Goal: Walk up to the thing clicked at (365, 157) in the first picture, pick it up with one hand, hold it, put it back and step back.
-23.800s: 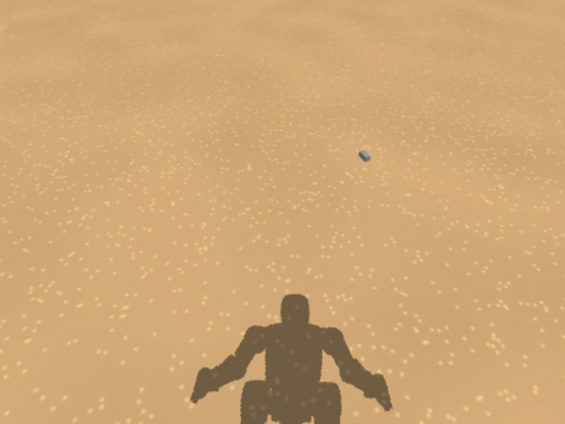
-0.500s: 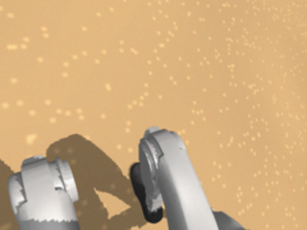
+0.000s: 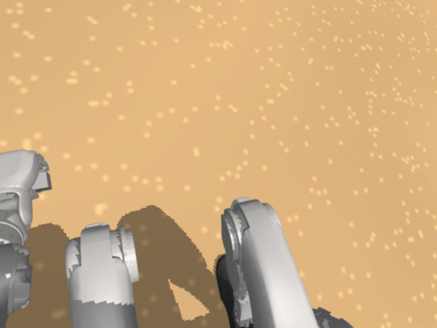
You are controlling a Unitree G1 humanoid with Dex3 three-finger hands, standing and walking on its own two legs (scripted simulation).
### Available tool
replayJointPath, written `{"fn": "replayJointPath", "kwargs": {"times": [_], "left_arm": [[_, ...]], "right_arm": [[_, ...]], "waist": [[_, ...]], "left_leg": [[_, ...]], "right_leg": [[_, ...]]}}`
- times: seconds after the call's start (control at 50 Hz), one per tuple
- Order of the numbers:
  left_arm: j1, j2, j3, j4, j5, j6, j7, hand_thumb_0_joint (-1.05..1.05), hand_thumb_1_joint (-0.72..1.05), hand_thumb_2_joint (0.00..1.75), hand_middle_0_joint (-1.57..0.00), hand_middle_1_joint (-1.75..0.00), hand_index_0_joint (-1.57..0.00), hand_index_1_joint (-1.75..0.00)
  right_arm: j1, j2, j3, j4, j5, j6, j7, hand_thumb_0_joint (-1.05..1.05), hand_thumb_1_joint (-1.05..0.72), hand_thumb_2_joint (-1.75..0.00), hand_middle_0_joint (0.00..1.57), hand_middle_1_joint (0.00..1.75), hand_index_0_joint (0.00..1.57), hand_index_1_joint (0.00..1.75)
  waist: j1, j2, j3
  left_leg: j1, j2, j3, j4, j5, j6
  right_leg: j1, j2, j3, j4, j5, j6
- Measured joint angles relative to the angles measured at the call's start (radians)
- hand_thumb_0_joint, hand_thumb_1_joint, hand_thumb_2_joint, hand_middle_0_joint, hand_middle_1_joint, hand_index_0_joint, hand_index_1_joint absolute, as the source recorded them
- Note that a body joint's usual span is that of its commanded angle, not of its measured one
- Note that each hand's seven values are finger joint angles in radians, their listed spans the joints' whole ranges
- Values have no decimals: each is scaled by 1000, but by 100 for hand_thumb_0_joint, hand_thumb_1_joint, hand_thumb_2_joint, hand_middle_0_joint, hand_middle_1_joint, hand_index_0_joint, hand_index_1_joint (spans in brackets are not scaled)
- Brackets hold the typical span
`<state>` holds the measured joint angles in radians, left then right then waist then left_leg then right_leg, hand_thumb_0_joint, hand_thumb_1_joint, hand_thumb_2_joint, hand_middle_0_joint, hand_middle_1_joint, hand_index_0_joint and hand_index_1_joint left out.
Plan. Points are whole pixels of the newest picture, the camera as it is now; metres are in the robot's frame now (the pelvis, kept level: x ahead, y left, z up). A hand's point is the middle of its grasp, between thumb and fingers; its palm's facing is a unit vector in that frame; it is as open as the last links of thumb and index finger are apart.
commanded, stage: settle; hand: left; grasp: from above
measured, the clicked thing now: (29, 183) +0.42 +0.31 -0.23
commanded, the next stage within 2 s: lift in 0.42 s
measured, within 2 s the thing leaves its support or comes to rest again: neither
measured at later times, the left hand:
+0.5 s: hand (16, 179) +0.40 +0.29 -0.13, palm faces -0.43 -0.10 -0.90, open 6.1 cm
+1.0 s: hand out of the picture +0.38 +0.31 -0.05, palm faces -0.44 -0.11 -0.89, open 6.2 cm
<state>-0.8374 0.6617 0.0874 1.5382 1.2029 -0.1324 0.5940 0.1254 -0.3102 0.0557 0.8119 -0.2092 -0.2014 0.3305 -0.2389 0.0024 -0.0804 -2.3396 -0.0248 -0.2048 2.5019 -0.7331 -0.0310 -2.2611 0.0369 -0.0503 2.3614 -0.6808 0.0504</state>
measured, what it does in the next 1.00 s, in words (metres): rises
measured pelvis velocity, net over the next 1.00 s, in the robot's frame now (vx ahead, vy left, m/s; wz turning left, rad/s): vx -0.01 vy -0.01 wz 0.10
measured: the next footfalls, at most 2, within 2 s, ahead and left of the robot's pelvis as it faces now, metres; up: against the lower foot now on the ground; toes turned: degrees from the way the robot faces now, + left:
none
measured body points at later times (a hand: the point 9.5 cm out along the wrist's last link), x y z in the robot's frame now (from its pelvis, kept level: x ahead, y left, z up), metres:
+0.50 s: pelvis -0.01 -0.02 +0.03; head +0.20 +0.05 +0.42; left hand +0.42 +0.29 -0.08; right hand +0.08 -0.29 -0.09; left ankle +0.06 +0.13 -0.28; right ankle +0.11 -0.14 -0.28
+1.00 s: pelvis -0.01 -0.01 +0.08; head +0.17 +0.05 +0.49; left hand +0.39 +0.31 +0.00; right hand +0.10 -0.27 -0.04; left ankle +0.06 +0.13 -0.28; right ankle +0.11 -0.14 -0.28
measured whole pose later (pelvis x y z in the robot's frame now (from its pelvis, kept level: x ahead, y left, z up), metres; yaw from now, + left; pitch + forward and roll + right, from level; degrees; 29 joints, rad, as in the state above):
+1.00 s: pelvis -0.01 -0.01 +0.08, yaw +6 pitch +34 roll -7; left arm -0.71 0.56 0.00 1.12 1.13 -0.11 0.25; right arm 0.18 -0.28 -0.02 0.73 -0.06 -0.01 0.12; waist -0.13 0.05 -0.18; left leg -2.12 -0.02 -0.13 2.20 -0.67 -0.03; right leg -2.07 -0.01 -0.01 2.12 -0.65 0.06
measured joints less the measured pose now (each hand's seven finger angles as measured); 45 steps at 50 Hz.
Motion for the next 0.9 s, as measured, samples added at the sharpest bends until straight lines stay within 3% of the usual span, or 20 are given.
{"fn": "replayJointPath", "kwargs": {"times": [0.18, 0.38, 0.64, 0.9], "left_arm": [[-32, -46, -29, -37, 2, -22, -118, -2, 54, 0, -108, 0, -113, 0], [-48, -50, -26, -70, 18, -41, -139, -2, 54, 0, -108, 0, -113, 0], [-44, -54, -38, -124, -13, -24, -191, -2, 54, 0, -109, 0, -113, 0], [60, -89, -63, -313, -60, 6, -302, -3, 53, 3, -107, -3, -111, -3]], "right_arm": [[-4, -2, -25, -18, 40, 43, -53, 0, -92, -91, 20, 30, 20, 30], [5, 9, -30, -22, 55, 78, -121, 0, -92, -90, 20, 30, 20, 30], [35, 18, -39, -25, 77, 116, -171, 0, -92, -90, 20, 30, 20, 30], [54, 29, -68, -61, 126, 165, -199, 1, -93, -91, 20, 30, 21, 30]], "waist": [[31, 17, -17], [43, 13, -17], [51, 23, -33], [89, 41, -72]], "left_leg": [[36, 0, 32, -66, 25, -9], [62, -1, 40, -112, 40, -24], [89, -2, 48, -159, 47, -25], [166, 0, 64, -246, 56, -8]], "right_leg": [[15, -11, 26, -31, 14, 14], [25, -18, 32, -57, 27, 11], [54, -26, 33, -97, 27, 3], [140, -38, 37, -186, 27, 5]]}}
